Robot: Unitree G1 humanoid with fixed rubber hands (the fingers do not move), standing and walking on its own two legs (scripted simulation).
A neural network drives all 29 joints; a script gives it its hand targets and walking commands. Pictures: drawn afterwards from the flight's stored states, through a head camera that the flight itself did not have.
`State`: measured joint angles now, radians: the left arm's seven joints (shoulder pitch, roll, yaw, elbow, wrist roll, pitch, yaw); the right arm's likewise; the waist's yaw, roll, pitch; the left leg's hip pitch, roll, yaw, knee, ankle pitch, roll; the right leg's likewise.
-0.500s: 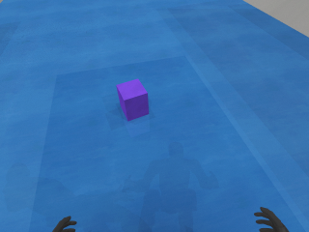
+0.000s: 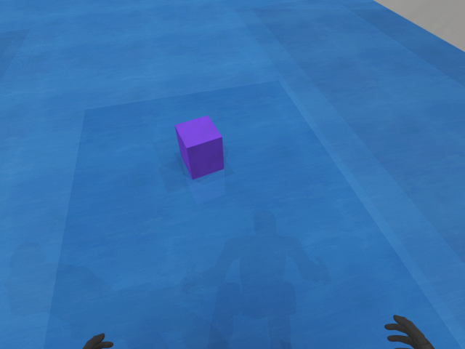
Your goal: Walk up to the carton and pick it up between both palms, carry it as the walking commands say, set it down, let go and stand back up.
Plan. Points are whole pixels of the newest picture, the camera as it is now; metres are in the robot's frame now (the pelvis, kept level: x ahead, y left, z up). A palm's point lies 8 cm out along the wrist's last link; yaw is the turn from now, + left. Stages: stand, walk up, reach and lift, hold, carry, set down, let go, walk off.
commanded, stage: stand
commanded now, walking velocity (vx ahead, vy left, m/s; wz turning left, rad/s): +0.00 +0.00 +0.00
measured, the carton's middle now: (200, 147) +1.23 +0.21 -0.63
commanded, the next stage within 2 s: walk up in 0.10 s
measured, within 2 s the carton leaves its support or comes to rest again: neither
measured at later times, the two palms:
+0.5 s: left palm out of the picture +0.06 +0.33 -0.08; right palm out of the picture +0.13 -0.25 -0.09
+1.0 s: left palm (94, 254) +0.33 +0.33 -0.10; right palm out of the picture +0.07 -0.18 -0.08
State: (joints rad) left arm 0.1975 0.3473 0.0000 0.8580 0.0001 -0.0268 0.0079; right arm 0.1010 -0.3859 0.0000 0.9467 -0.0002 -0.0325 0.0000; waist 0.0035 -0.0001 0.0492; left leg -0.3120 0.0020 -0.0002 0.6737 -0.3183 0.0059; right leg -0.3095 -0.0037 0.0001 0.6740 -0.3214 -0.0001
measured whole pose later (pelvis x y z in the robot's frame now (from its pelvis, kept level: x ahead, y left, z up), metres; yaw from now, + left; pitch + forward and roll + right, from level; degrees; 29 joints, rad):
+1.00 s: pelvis +0.18 +0.08 +0.01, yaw +5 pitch +4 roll -1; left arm 0.07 0.31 0.00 0.83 0.00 -0.01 -0.04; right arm 0.58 -0.26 0.00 0.94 0.00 -0.04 0.01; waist -0.12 -0.02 0.02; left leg -0.09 0.03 -0.04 0.43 -0.41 -0.01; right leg -0.50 -0.06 0.00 0.64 -0.29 0.00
